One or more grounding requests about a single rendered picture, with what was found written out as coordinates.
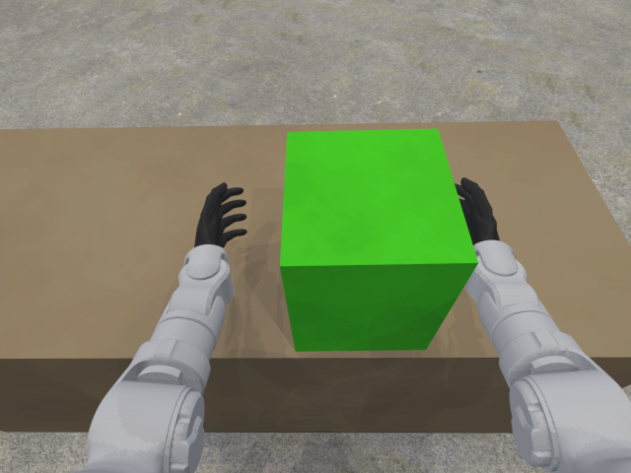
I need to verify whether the robot left forearm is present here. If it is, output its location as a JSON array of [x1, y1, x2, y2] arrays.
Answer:
[[86, 244, 234, 462]]

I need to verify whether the robot right forearm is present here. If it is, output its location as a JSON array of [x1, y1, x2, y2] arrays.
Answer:
[[466, 240, 631, 409]]

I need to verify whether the carton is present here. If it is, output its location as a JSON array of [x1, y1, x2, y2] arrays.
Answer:
[[280, 129, 478, 352]]

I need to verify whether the pedestal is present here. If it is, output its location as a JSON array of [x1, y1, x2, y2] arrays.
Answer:
[[0, 120, 631, 434]]

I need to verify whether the right robot upper arm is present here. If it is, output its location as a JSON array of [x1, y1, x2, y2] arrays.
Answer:
[[510, 370, 631, 473]]

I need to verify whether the robot right hand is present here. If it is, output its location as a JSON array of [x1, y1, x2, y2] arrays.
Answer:
[[455, 177, 500, 245]]

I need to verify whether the left robot upper arm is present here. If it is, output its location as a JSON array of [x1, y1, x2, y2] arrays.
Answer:
[[72, 380, 204, 473]]

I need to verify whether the robot left hand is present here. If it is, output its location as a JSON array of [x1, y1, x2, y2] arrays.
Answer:
[[194, 182, 247, 248]]

